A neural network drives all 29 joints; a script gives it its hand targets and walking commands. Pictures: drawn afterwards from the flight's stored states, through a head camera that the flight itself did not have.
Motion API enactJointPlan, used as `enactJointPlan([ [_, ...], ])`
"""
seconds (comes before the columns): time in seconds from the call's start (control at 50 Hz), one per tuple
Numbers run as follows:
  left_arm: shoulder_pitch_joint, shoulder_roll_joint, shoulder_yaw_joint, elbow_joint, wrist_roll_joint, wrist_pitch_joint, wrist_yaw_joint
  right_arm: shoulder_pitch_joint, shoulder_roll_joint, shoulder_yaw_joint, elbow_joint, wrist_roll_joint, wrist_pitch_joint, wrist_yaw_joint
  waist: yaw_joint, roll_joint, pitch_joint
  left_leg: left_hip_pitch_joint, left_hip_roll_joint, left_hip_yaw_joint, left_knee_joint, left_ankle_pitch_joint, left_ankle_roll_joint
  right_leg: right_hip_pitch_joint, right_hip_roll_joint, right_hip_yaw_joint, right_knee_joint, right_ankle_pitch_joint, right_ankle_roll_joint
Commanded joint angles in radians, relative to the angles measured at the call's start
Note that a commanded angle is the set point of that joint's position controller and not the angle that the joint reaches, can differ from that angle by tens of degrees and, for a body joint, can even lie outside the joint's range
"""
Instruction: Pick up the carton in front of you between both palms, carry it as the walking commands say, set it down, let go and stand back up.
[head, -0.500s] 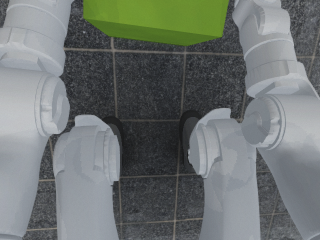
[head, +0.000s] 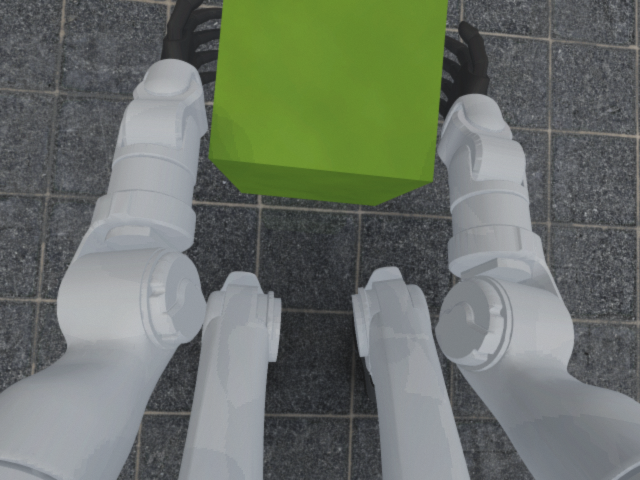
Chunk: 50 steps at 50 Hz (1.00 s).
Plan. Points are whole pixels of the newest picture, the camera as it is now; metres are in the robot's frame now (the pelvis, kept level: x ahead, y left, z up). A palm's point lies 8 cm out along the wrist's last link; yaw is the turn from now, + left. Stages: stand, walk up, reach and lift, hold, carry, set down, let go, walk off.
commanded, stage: reach and lift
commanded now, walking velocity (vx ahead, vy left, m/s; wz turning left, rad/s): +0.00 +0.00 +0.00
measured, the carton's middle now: (321, 109) +0.53 -0.01 -0.14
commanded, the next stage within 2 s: none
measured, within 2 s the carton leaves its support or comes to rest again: neither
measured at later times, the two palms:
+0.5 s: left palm (124, 31) +0.49 +0.14 +0.07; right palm (547, 64) +0.48 -0.16 +0.07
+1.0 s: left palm out of the picture +0.44 +0.14 +0.23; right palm out of the picture +0.43 -0.16 +0.23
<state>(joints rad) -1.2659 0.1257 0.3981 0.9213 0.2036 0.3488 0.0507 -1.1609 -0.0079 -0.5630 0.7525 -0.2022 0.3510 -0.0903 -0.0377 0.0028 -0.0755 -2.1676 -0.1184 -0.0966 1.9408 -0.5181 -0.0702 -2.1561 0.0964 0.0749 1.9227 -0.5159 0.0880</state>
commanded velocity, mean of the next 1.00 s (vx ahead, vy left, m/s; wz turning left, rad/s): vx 0.00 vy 0.00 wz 0.00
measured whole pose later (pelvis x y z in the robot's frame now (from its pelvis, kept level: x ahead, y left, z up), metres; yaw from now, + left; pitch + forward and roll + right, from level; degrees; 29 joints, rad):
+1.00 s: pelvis +0.08 +0.00 +0.26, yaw +1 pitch +24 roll +0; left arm -0.52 -0.10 0.35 0.63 0.21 0.32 0.04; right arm -0.49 0.13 -0.38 0.58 -0.20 0.33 -0.05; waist -0.01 0.00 -0.21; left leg -1.03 -0.08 -0.13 1.03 -0.41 -0.03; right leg -1.03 0.08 0.13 1.03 -0.40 0.04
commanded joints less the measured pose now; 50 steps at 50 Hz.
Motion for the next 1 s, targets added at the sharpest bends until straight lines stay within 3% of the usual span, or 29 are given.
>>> enactJointPlan([
  [0.0, -0.568, -1.037, -0.285, 0.008, -0.083, -0.018, -0.251, -0.704, 0.948, 0.425, 0.027, 0.09, 0.003, 0.27, -0.016, 0.051, -0.922, 0.503, -0.056, 0.183, -0.262, 0.046, 0.06, 0.508, 0.073, -0.188, -0.235, 0.077, -0.054],
  [0.1, -0.564, -1.067, -0.295, -0.028, -0.078, -0.008, -0.261, -0.71, 1.001, 0.47, -0.006, 0.101, 0.016, 0.279, 0.003, 0.018, -1.038, 0.596, -0.059, 0.187, -0.33, 0.055, 0.062, 0.618, 0.074, -0.189, -0.306, 0.084, -0.045],
  [0.3, -0.447, -1.204, -0.478, -0.185, -0.167, 0.033, -0.276, -0.553, 1.109, 0.639, -0.101, 0.181, 0.054, 0.298, 0.001, 0.031, -1.216, 0.855, -0.063, 0.186, -0.438, 0.213, 0.038, 0.829, 0.079, -0.183, -0.418, 0.233, -0.036],
  [0.42, -0.315, -1.245, -0.541, -0.221, -0.184, 0.022, -0.266, -0.412, 1.134, 0.693, -0.115, 0.197, 0.04, 0.299, 0.003, 0.042, -1.125, 0.951, -0.063, 0.162, -0.526, 0.261, 0.032, 0.905, 0.081, -0.159, -0.5, 0.273, -0.04],
  [0.62, -0.103, -1.274, -0.542, -0.205, -0.153, -0.015, -0.246, -0.198, 1.153, 0.699, -0.082, 0.163, 0.004, 0.294, 0.011, 0.028, -0.933, 1.122, -0.056, 0.113, -0.715, 0.269, 0.039, 1.068, 0.076, -0.112, -0.687, 0.27, -0.048],
  [0.98, 0.238, -1.284, -0.617, -0.284, -0.127, -0.041, -0.249, 0.158, 1.172, 0.777, -0.127, 0.13, -0.026, 0.29, 0.024, 0.008, -0.675, 1.542, -0.018, 0.039, -1.092, 0.386, 0.056, 1.517, 0.039, -0.028, -1.072, 0.393, -0.068],
])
